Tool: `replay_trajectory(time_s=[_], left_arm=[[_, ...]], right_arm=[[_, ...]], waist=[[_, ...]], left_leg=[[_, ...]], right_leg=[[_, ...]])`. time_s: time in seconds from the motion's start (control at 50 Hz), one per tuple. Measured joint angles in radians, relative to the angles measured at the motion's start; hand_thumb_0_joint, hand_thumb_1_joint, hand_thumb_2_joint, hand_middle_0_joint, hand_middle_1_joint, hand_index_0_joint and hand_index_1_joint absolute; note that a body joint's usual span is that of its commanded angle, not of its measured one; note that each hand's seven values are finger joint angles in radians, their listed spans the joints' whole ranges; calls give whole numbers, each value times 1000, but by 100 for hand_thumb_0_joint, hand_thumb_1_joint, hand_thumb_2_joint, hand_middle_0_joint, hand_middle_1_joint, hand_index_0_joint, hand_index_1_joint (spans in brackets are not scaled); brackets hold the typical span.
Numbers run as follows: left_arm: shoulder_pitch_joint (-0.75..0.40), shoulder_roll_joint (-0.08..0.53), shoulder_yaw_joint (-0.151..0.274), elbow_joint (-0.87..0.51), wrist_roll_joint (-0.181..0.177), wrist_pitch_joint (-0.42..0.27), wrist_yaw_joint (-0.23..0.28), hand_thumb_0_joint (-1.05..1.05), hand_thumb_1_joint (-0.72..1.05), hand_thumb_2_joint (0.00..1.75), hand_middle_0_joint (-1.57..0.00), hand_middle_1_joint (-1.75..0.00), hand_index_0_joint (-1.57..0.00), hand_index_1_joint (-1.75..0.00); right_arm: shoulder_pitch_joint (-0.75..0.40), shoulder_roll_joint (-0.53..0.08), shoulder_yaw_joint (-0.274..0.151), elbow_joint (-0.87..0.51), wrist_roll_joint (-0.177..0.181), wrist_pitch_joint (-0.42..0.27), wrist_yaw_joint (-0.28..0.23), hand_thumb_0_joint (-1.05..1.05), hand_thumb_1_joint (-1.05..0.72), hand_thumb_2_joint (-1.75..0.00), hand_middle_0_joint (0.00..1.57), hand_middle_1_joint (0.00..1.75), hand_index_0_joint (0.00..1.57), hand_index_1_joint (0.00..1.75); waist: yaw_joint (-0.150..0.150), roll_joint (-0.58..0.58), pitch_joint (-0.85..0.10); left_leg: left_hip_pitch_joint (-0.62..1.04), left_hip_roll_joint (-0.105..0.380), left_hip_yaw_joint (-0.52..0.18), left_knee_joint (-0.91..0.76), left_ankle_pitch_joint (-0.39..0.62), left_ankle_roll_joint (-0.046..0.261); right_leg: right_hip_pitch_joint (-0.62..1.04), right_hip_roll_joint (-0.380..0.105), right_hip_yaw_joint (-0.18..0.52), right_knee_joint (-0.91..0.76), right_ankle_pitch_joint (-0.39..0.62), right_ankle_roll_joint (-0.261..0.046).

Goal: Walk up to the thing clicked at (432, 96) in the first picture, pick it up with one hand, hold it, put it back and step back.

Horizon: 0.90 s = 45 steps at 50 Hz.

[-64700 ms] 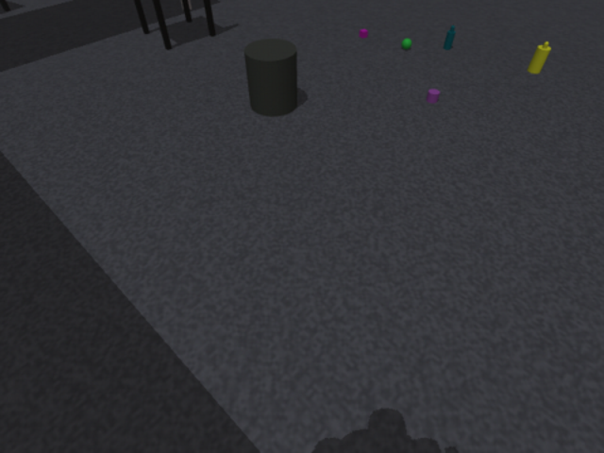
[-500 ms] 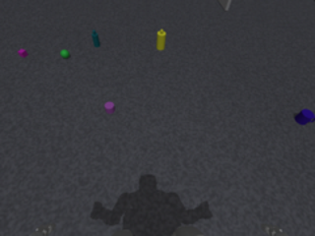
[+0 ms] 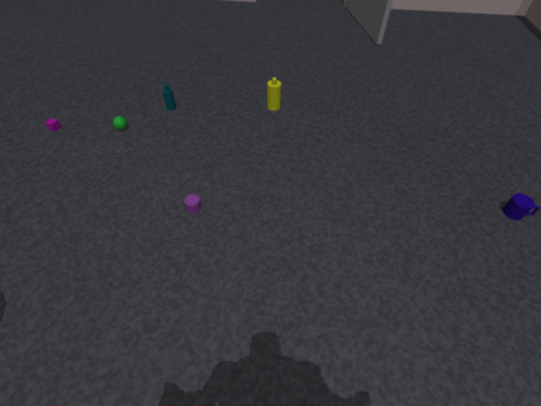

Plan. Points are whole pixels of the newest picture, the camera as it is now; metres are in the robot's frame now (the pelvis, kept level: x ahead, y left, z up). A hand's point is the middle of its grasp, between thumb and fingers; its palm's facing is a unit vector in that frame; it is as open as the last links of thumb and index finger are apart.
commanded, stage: step back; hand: left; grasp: from above
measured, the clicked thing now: (192, 204) +1.08 +0.37 -0.74
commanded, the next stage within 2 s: stand in 0.52 s
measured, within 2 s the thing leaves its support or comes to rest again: neither
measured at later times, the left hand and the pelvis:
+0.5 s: hand out of the picture +0.14 +0.27 -0.15, palm faces +0.06 -0.94 -0.33, open 7.4 cm; pelvis +0.05 +0.00 +0.00, yaw +2 degrees
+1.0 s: hand out of the picture +0.12 +0.25 -0.14, palm faces +0.01 -0.94 -0.34, open 7.4 cm; pelvis +0.04 +0.00 +0.01, yaw +2 degrees
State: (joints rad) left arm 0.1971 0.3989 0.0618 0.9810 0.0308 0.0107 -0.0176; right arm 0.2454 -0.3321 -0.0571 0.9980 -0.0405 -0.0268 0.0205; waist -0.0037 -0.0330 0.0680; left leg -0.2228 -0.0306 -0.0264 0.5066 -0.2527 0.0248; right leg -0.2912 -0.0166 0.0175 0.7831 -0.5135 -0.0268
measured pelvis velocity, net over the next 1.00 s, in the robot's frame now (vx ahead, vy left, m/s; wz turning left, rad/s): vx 0.04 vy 0.00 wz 0.03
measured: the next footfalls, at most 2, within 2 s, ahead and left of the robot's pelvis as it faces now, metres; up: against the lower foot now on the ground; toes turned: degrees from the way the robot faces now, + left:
none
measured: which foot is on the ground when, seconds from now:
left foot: down 0.00-1.00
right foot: down 0.00-1.00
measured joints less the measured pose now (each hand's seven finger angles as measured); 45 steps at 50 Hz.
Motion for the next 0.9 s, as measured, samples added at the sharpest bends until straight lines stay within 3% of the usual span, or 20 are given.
replay_trajectory(time_s=[0.08, 0.14, 0.18, 0.22, 0.26, 0.34, 0.38, 0.4, 0.58, 0.9], left_arm=[[-18, 9, 5, -1, -4, -16, -3, 1, 90, 90, -20, -30, -21, -30], [-41, -4, 9, 6, -1, -35, 6, 1, 90, 90, -20, -30, -21, -30], [-47, -24, 6, 8, 7, -44, 11, 1, 90, 90, -20, -30, -21, -30], [-48, -35, 1, 11, 13, -40, 8, 1, 90, 90, -20, -30, -21, -30], [-53, -47, -4, 15, 13, -34, 8, 1, 90, 90, -20, -30, -21, -30], [-71, -61, -14, 17, 8, -39, 4, 1, 90, 90, -20, -30, -21, -30], [-84, -57, -15, 21, 2, -34, 3, 1, 90, 90, -20, -30, -21, -30], [-88, -51, -14, 24, -2, -29, 4, 1, 90, 90, -20, -30, -21, -30], [-109, -25, -26, 83, -26, -22, 12, 1, 90, 90, -20, -30, -21, -30], [-121, -54, -56, 140, -16, -27, 11, 1, 90, 90, -20, -30, -21, -30]], right_arm=[[2, -4, 1, -5, 0, -3, -2, 0, -90, -90, 20, 30, 21, 30], [-8, -22, 4, 1, 15, 18, -8, 0, -90, -90, 20, 30, 21, 30], [-14, -31, 5, 9, 23, 35, -18, 0, -90, -90, 20, 30, 20, 30], [-17, -30, 6, 16, 22, 41, -23, 1, -91, -90, 20, 30, 20, 30], [-17, -36, 8, 19, 23, 35, -20, 1, -91, -90, 20, 30, 20, 30], [-25, -49, 8, 32, 19, 21, -16, 0, -91, -90, 20, 30, 20, 30], [-35, -46, 6, 41, 14, 13, -19, 0, -91, -90, 20, 30, 20, 30], [-45, -35, 6, 48, 11, 10, -21, 0, -91, -90, 20, 30, 20, 30], [-124, 13, 37, 68, 25, 0, -18, 0, -91, -90, 20, 30, 20, 30], [-212, -3, 44, 96, 35, 7, -18, 0, -91, -90, 20, 30, 20, 30]], waist=[[-13, 5, 6], [-14, 33, 17], [-12, 62, 9], [2, 55, -10], [6, 52, -20], [12, 58, -20], [11, 46, -6], [14, 25, 2], [19, 2, 9], [15, 36, -5]], left_leg=[[9, 20, -5, -6, 0, -22], [-7, 41, -21, 66, -44, -42], [-37, 42, -65, 148, -113, -32], [-68, 21, -56, 231, -206, -32], [-78, 15, -44, 248, -223, -30], [-59, 35, -23, 148, -151, -29], [-25, 32, -11, 55, -16, -32], [-12, 18, 1, 42, -1, -31], [28, 29, 14, -19, -13, -25], [119, 34, 21, -160, 63, -30]], right_leg=[[-2, -3, -22, -106, 54, 1], [48, 12, -44, -247, 272, 11], [58, 28, -65, -245, 268, 13], [59, 16, -61, -235, 243, 5], [70, 1, -64, -241, 234, 7], [80, -15, -80, -238, 217, 27], [78, -30, -81, -208, 194, 38], [77, -45, -71, -194, 184, 44], [137, -30, -53, -314, 228, 57], [222, -24, -49, -450, 305, 56]])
